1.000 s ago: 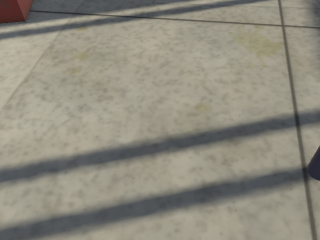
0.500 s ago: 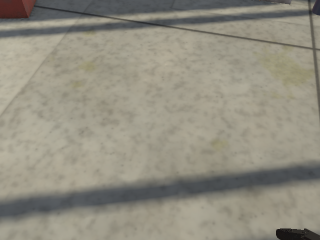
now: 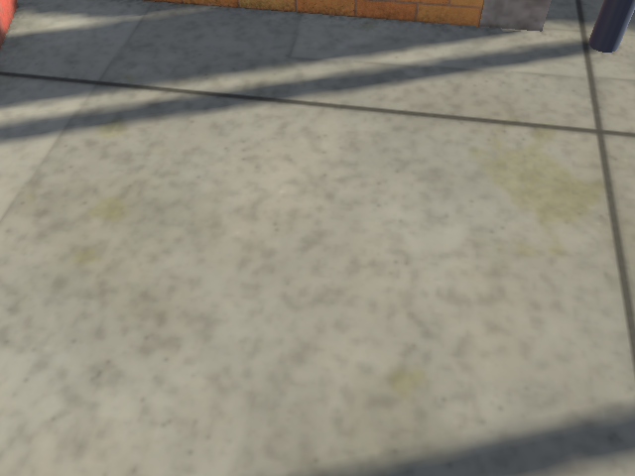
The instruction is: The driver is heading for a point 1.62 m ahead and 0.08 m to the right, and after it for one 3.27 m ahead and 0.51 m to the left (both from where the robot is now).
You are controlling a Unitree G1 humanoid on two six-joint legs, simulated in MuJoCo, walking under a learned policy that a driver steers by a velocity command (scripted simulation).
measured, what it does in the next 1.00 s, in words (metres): walks ahead: left foot, then right foot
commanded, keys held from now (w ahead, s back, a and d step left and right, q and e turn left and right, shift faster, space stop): w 1.00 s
